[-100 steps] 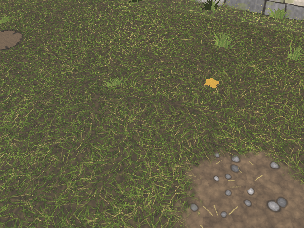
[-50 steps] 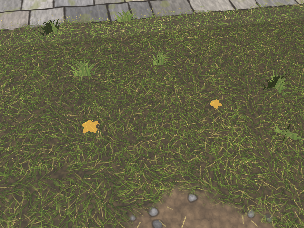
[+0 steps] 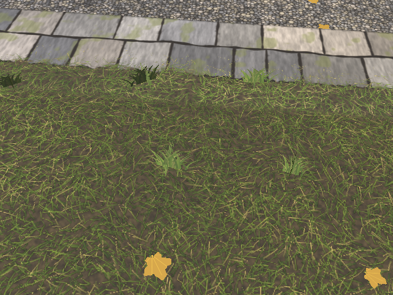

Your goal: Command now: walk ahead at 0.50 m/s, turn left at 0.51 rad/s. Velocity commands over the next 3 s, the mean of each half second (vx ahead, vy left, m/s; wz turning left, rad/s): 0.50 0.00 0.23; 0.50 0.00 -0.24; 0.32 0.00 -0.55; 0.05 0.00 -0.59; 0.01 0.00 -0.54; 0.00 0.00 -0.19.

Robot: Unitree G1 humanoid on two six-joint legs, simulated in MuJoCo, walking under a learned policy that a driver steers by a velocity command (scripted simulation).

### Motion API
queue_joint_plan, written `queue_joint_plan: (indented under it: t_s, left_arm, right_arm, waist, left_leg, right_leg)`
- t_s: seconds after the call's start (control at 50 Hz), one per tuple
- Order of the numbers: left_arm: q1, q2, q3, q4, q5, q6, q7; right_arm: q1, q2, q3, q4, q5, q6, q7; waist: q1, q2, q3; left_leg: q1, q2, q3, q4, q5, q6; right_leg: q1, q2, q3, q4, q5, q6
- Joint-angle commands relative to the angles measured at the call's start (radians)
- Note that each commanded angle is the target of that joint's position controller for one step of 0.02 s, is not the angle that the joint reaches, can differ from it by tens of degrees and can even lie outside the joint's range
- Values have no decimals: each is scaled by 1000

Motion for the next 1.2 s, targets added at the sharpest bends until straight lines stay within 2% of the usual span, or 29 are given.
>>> queue_joint_plan:
  t_s: [0.02,0.14,0.24,0.28,0.3,0.34,0.36,0.38,0.4,0.42,0.44,0.46,0.48,0.54,0.62,0.7,0.78,0.82,0.86,0.88,0.9,0.92,0.94,0.96,0.98,1.02,1.08,1.14,1.2]
  left_arm:
    - [67,68,15,-41,10,30,-8]
    - [-147,66,7,-104,-2,30,-20]
    - [-279,72,0,-150,-11,17,-29]
    - [-273,84,2,-159,-13,10,-30]
    - [-227,91,6,-148,-15,6,-28]
    - [-28,124,24,-84,-18,-4,-10]
    - [131,154,38,-40,-7,-14,3]
    - [277,242,58,-28,21,-19,18]
    - [287,273,74,-3,5,-4,7]
    - [186,196,58,-20,-20,5,-4]
    - [106,136,44,-31,-27,2,-8]
    - [73,101,34,-24,-21,-3,-9]
    - [77,86,27,-7,-22,-10,-6]
    - [127,92,27,37,-29,-32,-8]
    - [195,101,27,80,-38,-35,-9]
    - [255,118,32,107,-39,-28,-6]
    - [293,135,37,120,-31,-19,1]
    - [271,154,45,114,-26,-15,6]
    - [233,165,51,104,-29,-11,6]
    - [230,134,44,93,-36,-14,2]
    - [252,51,26,46,-58,-16,2]
    - [308,63,33,31,-60,-6,6]
    - [282,120,46,60,-36,11,10]
    - [230,105,47,59,-29,14,-2]
    - [210,79,45,55,-28,20,-11]
    - [201,63,45,51,-8,44,-26]
    - [127,55,45,17,-7,62,-40]
    - [28,52,41,-22,-7,67,-52]
    - [-61,25,24,-59,-9,61,-59]
  right_arm:
    - [35,-130,-26,-49,5,-33,-2]
    - [169,-110,-13,-11,5,-38,-3]
    - [233,-115,-3,13,-12,-40,-17]
    - [222,-129,-3,18,-18,-41,-24]
    - [198,-136,-3,17,-18,-43,-27]
    - [166,-153,-4,20,-21,-46,-24]
    - [156,-144,0,18,-16,-50,-20]
    - [193,-75,19,-19,7,-56,-14]
    - [281,-67,15,-5,26,-52,-14]
    - [218,-127,5,0,-9,-45,-19]
    - [137,-109,9,-15,-16,-47,-11]
    - [102,-84,15,-25,-15,-45,-4]
    - [84,-78,15,-35,-27,-36,2]
    - [110,-47,24,-22,-39,-12,18]
    - [-73,-38,33,-82,-40,-7,26]
    - [-223,-13,51,-128,-29,-12,28]
    - [-310,-33,51,-160,-20,-21,18]
    - [-288,-56,44,-163,-17,-30,11]
    - [-127,-87,27,-116,-21,-48,-1]
    - [20,-140,8,-79,-41,-64,-15]
    - [151,-233,-13,-84,-66,-68,-29]
    - [122,-258,-26,-77,-47,-46,-26]
    - [38,-156,-4,-100,-36,-37,-21]
    - [-26,-89,12,-109,-27,-41,-17]
    - [-56,-62,19,-107,-27,-46,-15]
    - [-42,-50,22,-86,-21,-61,-20]
    - [5,-61,15,-59,-9,-84,-18]
    - [50,-60,13,-34,-13,-84,-18]
    - [42,-64,14,-24,-12,-78,-21]
  waist:
    - [33,16,-48]
    - [-56,69,-15]
    - [-99,79,14]
    - [-79,88,23]
    - [-49,91,17]
    - [40,83,-76]
    - [113,49,-167]
    - [137,-85,-313]
    - [91,-277,-390]
    - [61,-94,-229]
    - [47,-15,-118]
    - [23,7,-54]
    - [3,-20,-31]
    - [-23,-57,-38]
    - [1,-43,10]
    - [39,-50,18]
    - [61,-62,8]
    - [37,-70,-3]
    - [-41,-44,-64]
    - [-94,27,-163]
    - [-123,179,-321]
    - [-75,324,-351]
    - [-43,152,-208]
    - [-29,80,-104]
    - [-7,84,-59]
    - [18,116,-32]
    - [24,100,-29]
    - [13,90,-9]
    - [15,92,24]
  left_leg:
    - [49,266,-276,-205,319,151]
    - [173,248,-244,-216,374,59]
    - [307,288,-257,-178,452,61]
    - [332,316,-266,-153,520,56]
    - [324,318,-253,-123,600,42]
    - [301,286,-215,79,831,12]
    - [198,245,-179,274,735,-5]
    - [-37,162,-129,591,373,-35]
    - [-272,1,-82,866,-320,-61]
    - [-367,75,-146,923,-272,-49]
    - [-371,116,-143,889,-194,-50]
    - [-350,154,-129,826,-153,-51]
    - [-324,179,-122,774,-139,-59]
    - [-286,197,-82,716,-111,-87]
    - [-397,241,-27,546,20,-128]
    - [-348,212,5,306,137,-158]
    - [-300,182,-3,198,130,-155]
    - [-231,171,-18,151,64,-137]
    - [-2,141,-10,45,31,-108]
    - [217,223,-90,16,3,-71]
    - [478,501,-395,-29,-159,-15]
    - [506,610,-708,-150,-242,63]
    - [379,566,-605,-163,-334,51]
    - [256,512,-464,-187,-282,31]
    - [174,468,-348,-218,-170,5]
    - [106,419,-204,-245,-20,-14]
    - [125,416,-97,-264,141,0]
    - [158,404,-3,-270,218,3]
    - [122,370,127,-216,489,-11]
  right_leg:
    - [-68,-17,-13,-98,68,29]
    - [-146,-7,-37,-388,319,22]
    - [-159,34,-57,-529,310,-14]
    - [-110,51,-55,-577,256,-44]
    - [-36,68,-58,-610,220,-63]
    - [227,135,-84,-674,167,-103]
    - [454,85,-36,-704,191,-137]
    - [729,-171,287,-720,55,-211]
    - [838,-340,702,-852,57,-329]
    - [708,-296,634,-881,-10,-309]
    - [573,-257,483,-902,15,-291]
    - [474,-205,378,-938,91,-257]
    - [417,-163,303,-956,164,-232]
    - [370,-125,201,-993,321,-232]
    - [384,-86,134,-1048,356,-236]
    - [392,-55,112,-1024,412,-216]
    - [461,-81,158,-948,490,-211]
    - [476,-98,194,-894,515,-196]
    - [438,-64,186,-729,570,-166]
    - [340,4,136,-516,488,-144]
    - [117,109,45,-206,130,-111]
    - [-92,180,5,-29,-231,-108]
    - [-134,98,51,44,-168,-117]
    - [-125,64,54,29,-83,-111]
    - [-93,37,47,-5,-33,-101]
    - [-59,14,31,-23,12,-79]
    - [-120,2,21,-29,95,-61]
    - [-196,-5,7,-99,190,-48]
    - [-116,20,-58,-314,284,-41]
Next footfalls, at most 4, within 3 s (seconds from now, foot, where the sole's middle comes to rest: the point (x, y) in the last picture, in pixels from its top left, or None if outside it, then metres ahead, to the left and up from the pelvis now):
0.36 right None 0.38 -0.12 -0.77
0.88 left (174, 248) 0.63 0.10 -0.77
1.38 right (236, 199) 0.82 -0.13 -0.77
1.96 left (191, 190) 0.87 0.04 -0.77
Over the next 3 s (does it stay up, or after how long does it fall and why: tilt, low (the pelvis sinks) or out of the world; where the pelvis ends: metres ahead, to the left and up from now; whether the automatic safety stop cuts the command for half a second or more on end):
stays up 0.75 -0.02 0.00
